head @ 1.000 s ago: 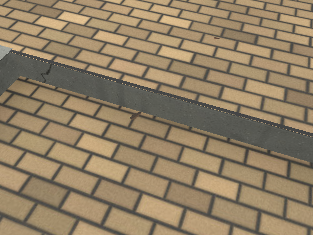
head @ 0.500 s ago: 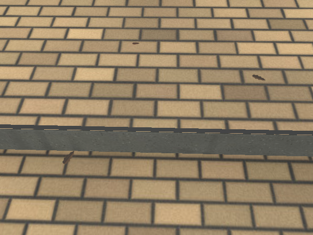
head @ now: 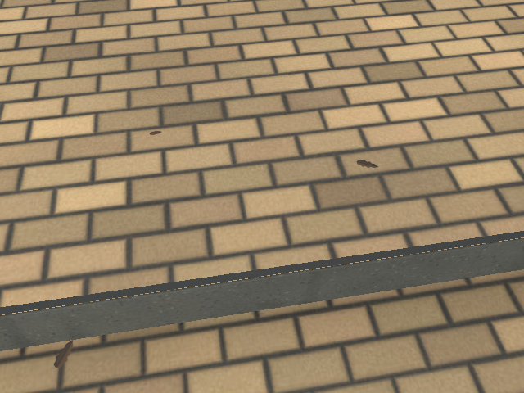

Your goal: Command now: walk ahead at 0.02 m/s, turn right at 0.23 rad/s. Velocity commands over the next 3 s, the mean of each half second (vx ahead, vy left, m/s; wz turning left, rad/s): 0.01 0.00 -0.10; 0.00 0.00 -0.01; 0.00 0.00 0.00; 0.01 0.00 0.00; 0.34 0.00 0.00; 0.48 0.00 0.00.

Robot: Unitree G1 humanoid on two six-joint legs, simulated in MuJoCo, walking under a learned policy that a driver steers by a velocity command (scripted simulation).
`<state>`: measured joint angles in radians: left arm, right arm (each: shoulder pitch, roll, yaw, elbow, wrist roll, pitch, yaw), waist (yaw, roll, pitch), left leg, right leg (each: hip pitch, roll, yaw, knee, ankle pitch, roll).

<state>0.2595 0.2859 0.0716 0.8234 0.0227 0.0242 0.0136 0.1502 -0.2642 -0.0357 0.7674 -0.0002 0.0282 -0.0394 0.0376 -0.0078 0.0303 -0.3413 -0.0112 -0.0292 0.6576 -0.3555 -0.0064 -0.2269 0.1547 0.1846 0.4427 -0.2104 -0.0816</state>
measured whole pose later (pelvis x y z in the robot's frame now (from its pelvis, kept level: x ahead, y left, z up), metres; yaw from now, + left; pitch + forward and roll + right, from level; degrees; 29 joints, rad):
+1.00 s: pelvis -0.01 +0.00 +0.00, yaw -1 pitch -2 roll +0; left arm 0.24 0.20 -0.01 1.15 0.01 0.00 0.03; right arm 0.26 -0.21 0.01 1.09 -0.01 0.01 -0.03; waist -0.01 0.01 0.03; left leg -0.18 0.00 -0.03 0.38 -0.17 0.00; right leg -0.10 0.04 0.06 0.37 -0.23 -0.02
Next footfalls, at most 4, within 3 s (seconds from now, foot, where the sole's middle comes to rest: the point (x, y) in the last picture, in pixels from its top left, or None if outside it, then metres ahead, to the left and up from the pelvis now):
0.04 left None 0.05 0.12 -0.78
0.36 right None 0.00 -0.10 -0.78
2.66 right None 0.42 -0.03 -0.78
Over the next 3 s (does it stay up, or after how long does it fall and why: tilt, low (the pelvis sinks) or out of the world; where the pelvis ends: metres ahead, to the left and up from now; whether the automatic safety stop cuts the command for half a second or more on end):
stays up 0.42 0.02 0.00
